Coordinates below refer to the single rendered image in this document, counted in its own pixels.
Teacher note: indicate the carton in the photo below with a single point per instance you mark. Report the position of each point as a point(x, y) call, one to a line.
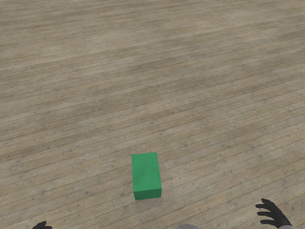
point(146, 180)

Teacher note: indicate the robot right hand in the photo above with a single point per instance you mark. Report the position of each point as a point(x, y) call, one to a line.
point(276, 214)

